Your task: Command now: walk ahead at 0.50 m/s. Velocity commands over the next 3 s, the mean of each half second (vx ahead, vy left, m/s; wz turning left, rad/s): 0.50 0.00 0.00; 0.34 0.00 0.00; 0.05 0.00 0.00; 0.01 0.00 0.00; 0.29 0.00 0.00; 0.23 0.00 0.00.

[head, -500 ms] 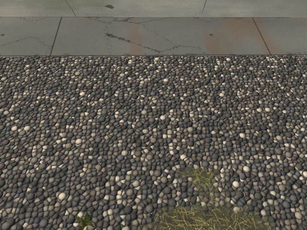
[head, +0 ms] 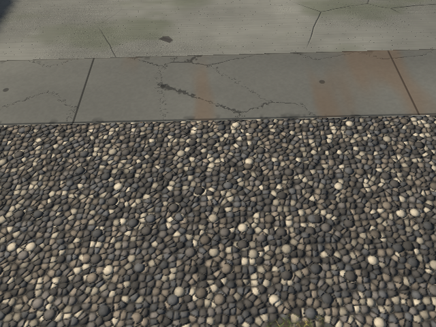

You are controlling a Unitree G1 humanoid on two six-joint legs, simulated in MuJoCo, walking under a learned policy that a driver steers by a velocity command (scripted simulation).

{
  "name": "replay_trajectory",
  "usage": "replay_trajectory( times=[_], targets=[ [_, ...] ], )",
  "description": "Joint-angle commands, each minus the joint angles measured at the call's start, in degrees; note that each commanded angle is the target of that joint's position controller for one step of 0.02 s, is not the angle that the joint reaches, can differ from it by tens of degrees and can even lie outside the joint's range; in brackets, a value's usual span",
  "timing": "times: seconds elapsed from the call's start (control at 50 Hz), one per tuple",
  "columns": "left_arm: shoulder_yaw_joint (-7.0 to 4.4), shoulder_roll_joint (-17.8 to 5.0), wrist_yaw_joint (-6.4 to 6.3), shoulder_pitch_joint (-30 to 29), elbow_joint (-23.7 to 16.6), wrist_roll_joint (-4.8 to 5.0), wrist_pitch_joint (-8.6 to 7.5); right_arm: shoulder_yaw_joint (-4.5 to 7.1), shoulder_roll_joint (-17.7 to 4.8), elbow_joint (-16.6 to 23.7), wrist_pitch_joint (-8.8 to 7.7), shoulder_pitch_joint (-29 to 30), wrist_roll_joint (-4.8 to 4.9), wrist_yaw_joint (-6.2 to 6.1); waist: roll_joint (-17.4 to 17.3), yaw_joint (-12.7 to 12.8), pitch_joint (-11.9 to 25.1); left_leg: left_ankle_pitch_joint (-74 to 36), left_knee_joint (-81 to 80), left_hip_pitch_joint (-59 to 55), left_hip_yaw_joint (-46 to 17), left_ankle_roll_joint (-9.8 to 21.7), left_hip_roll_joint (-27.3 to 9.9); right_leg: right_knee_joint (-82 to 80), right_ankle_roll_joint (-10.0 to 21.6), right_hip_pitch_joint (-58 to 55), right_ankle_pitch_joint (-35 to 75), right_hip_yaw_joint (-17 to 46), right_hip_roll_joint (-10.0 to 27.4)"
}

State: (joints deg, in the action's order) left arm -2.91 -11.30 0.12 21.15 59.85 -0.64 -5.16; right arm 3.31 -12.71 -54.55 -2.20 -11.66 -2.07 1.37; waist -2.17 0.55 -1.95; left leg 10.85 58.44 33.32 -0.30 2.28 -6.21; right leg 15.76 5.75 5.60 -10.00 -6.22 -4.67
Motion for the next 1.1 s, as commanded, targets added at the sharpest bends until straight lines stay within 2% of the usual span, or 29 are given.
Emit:
replay_trajectory(
  times=[0.02,0.1,0.2,0.24,0.26,0.28,0.3,0.32,0.34,0.36,0.38,0.42,0.44,0.48,0.54,0.66,0.7,0.76,0.8,0.82,0.84,0.86,0.88,0.9,0.92,0.94,0.96,1.02,1.1],
  targets=[
    [-0.67,-6.09,-0.15,1.85,-2.15,0.12,-0.96,0.18,-2.18,3.28,0.26,2.43,0.25,0.31,4.55,-0.68,-3.39,-5.91,-6.25,4.74,1.57,-1.58,-1.1,-10.44,6.14,1.11,11.8,10.87,15.08],
    [-0.43,-6.24,-0.29,5.73,-1.09,0.07,-0.97,-0.65,-1.09,5.77,-0.06,9.88,0.77,0.4,5.34,1.53,-3.68,-10.81,-17.66,3.34,3.88,-1.47,0.8,-9.66,5.32,-3.03,17.74,8.33,14.47],
    [-0.55,-6.98,-1.09,8.52,0.53,-0.71,-0.51,-0.61,-2.28,8.21,-0.78,14.6,0.75,0.19,5.96,2.25,-4.46,-7.05,-24.65,3.17,4.52,1.25,2.7,-5.69,5.43,-12.2,26.47,7.99,17.54],
    [-0.79,-7.8,-1.38,6.7,0.48,-0.92,-0.38,-0.17,-3.08,7.68,-1.33,11.43,0.76,-0.14,6.46,0.05,-2.92,-2.59,-27.08,-2.98,5.49,3.24,4.9,-0.46,4.34,-13.29,38.21,6.77,17.91],
    [-0.96,-8.37,-1.41,5.84,0.46,-1.0,-0.26,0.34,-3.91,6.14,-1.66,6.4,0.68,-0.54,6.78,-2.13,-0.27,-0.83,-28.38,-9.45,6.25,4.38,6.86,5.52,3.6,-13.08,45.5,6.09,17.48],
    [-0.91,-8.34,-1.27,4.7,0.26,-0.75,0.0,1.06,-4.89,2.91,-2.19,-2.98,0.33,-1.03,5.09,-6.18,4.5,-3.4,-32.18,-20.64,7.1,5.81,8.37,16.05,2.46,-10.47,46.31,4.16,15.37],
    [-0.35,-7.0,-1.07,4.36,-1.14,-0.16,-0.06,2.26,-8.55,0.28,-2.73,-13.49,-1.03,-1.67,1.78,-9.68,11.15,-1.33,-32.5,-36.4,-1.7,8.57,0.21,31.1,1.33,0.64,31.74,2.63,12.91],
    [0.82,-0.99,-0.25,11.2,-2.49,2.38,-0.05,4.0,-15.23,-0.35,-2.59,-18.59,-1.74,-1.71,-12.12,-7.48,19.24,3.94,-37.62,-53.76,-30.68,17.26,-17.68,54.9,-1.69,22.44,-6.54,-0.24,1.99],
    [-0.7,-6.61,-0.38,7.66,-1.98,0.64,0.03,3.57,-12.77,0.15,-1.65,-13.88,0.55,-1.22,-4.76,-6.6,17.82,5.96,-43.11,-49.79,-37.62,16.7,-16.87,60.72,-0.65,28.33,-17.96,8.64,1.77],
    [-1.06,-6.87,-0.27,2.53,-3.76,0.31,0.0,2.67,-9.99,1.23,-1.59,-6.86,1.21,-1.09,-2.1,-3.95,8.22,6.59,-43.56,-41.13,-27.16,14.65,-14.9,60.51,-0.23,31.16,-13.24,9.32,5.26],
    [-0.84,-5.94,-0.06,-0.03,-4.29,0.22,-0.27,1.63,-6.21,1.59,-2.0,-3.7,1.06,-0.82,0.78,-2.8,3.95,2.17,-45.83,-33.89,-21.11,12.86,-12.39,57.09,-0.23,29.76,-9.22,9.25,7.31],
    [-0.72,-3.85,0.4,0.7,-3.86,-1.12,1.07,0.38,-2.5,0.26,-2.73,-2.55,1.36,-1.14,-0.38,0.64,0.4,-3.67,-48.65,-25.28,-11.59,8.47,-6.92,51.0,-1.02,24.33,-5.93,8.83,9.81],
    [-0.61,-2.92,0.77,1.94,-3.52,-1.42,1.78,0.35,-2.9,-0.42,-3.16,-3.85,1.32,-1.25,-2.09,1.18,0.91,-6.44,-49.06,-23.92,-10.27,8.85,-6.89,49.83,-1.61,22.41,-5.68,8.27,9.77],
    [-0.61,-2.64,1.15,0.16,-4.18,-1.71,2.65,0.55,-4.19,-1.79,-3.92,-6.89,1.58,-1.35,-1.37,1.59,0.31,-10.48,-50.08,-23.81,-7.93,9.7,-6.14,47.94,-2.76,24.14,-4.34,7.14,10.22],
    [-0.67,-3.61,1.51,-7.55,-6.82,-1.51,3.24,0.53,-5.07,-2.58,-4.04,-9.82,1.54,-1.42,-0.83,0.43,-2.07,-10.95,-52.44,-25.52,-5.65,9.59,-5.13,41.97,-4.33,30.36,1.57,5.8,11.74],
    [0.29,-2.66,1.64,-19.61,-10.95,-0.69,2.9,0.04,-4.87,-4.04,-3.86,-15.45,1.47,-1.52,-1.28,-2.68,-3.6,-18.23,-52.3,-31.06,-1.96,8.65,-3.87,25.46,-4.97,31.52,9.57,2.79,10.17],
    [0.67,-2.04,1.31,-21.1,-11.36,-0.7,2.54,-0.29,-4.28,-4.82,-3.67,-16.54,1.23,-1.82,-1.07,-2.96,-4.18,-30.01,-49.18,-33.01,0.31,8.09,-3.7,20.95,-4.3,29.24,10.08,1.34,8.41],
    [0.72,-2.46,0.5,-18.76,-10.53,-0.66,1.6,-0.49,-4.45,-5.7,-3.31,-16.52,0.74,-2.34,-3.01,-2.08,-2.31,-44.17,-42.34,-35.68,1.49,6.68,-4.22,17.47,-2.31,22.97,7.69,0.86,5.7],
    [-0.14,-4.58,-0.22,-9.99,-7.32,-0.97,0.61,-0.24,-5.4,-5.57,-3.17,-14.31,0.86,-2.78,-3.44,1.48,1.19,-49.97,-33.07,-37.2,1.02,5.13,-3.61,13.08,-0.36,14.31,6.67,1.06,3.04],
    [-0.58,-5.47,-0.57,-3.26,-4.96,-1.59,-0.34,-0.21,-5.64,-5.54,-3.0,-13.31,1.56,-2.84,-1.12,4.74,4.08,-45.04,-24.12,-35.11,2.37,3.6,-1.51,6.73,0.56,5.67,16.2,1.32,3.71],
    [-1.44,-9.54,-1.0,4.17,-3.18,-2.81,-1.1,-0.75,-4.2,-4.15,-3.15,-14.31,2.41,-2.98,3.1,5.94,10.86,-25.15,-11.37,-25.31,3.4,1.94,1.09,11.08,2.4,-9.05,40.51,9.48,13.99],
    [-2.13,-12.98,-0.66,5.14,-3.22,-2.43,-0.65,-1.77,1.9,-5.41,-2.47,-24.98,5.04,-3.06,15.43,1.75,20.84,25.06,8.54,-11.97,4.66,0.19,10.66,14.74,13.82,-23.96,70.09,27.46,31.22],
    [-1.8,-11.01,-0.19,3.23,-4.28,0.74,0.15,-0.5,-2.52,-7.14,-1.28,-24.16,3.92,-3.54,8.11,2.29,23.6,25.01,12.31,-11.35,-3.24,0.04,9.83,12.49,15.64,-19.96,67.0,28.38,29.75],
    [-1.0,-8.16,-0.34,-2.91,-5.25,1.11,0.56,-0.26,-2.79,-5.68,-0.95,-18.16,2.43,-3.35,6.88,1.11,15.36,22.07,12.39,-8.64,-3.6,-0.27,8.0,8.75,14.08,-12.14,56.29,23.44,26.97],
    [0.16,-4.67,-0.64,-6.96,-5.64,0.72,0.75,-0.36,-1.85,-4.9,-0.82,-13.96,1.14,-3.1,5.19,0.09,8.46,18.7,8.83,-7.93,-3.42,-0.58,6.19,5.28,11.44,-4.61,48.07,19.56,23.81],
    [0.92,-2.77,-1.15,-8.08,-5.33,0.51,0.75,-0.15,-1.69,-4.68,-0.27,-12.06,0.5,-2.81,5.25,-0.98,5.21,16.41,4.91,-9.9,-3.64,-1.05,4.85,2.9,9.38,0.73,44.59,16.34,21.33],
    [1.43,-1.83,-1.57,-8.86,-4.9,0.48,0.88,-0.28,-0.81,-5.17,0.59,-13.31,0.16,-2.46,5.97,-2.63,4.56,14.9,1.22,-14.29,-3.07,-1.57,4.38,1.37,7.66,5.59,41.66,13.16,19.28],
    [1.55,-3.81,-1.48,-8.15,-3.98,-0.33,0.43,-0.97,1.85,-7.12,2.68,-15.64,0.56,-2.65,6.47,-4.45,6.39,13.52,-7.14,-21.05,-0.85,-2.38,5.36,0.55,6.66,9.64,37.7,9.76,17.28],
    [1.35,-5.51,-1.28,-6.99,-3.27,-0.65,1.62,-1.24,0.18,-6.83,4.24,-9.99,0.7,-3.44,8.71,-2.46,5.04,10.42,-17.58,-22.13,0.44,-2.08,4.86,-3.75,5.33,12.24,6.79,12.1,16.36]
  ],
)
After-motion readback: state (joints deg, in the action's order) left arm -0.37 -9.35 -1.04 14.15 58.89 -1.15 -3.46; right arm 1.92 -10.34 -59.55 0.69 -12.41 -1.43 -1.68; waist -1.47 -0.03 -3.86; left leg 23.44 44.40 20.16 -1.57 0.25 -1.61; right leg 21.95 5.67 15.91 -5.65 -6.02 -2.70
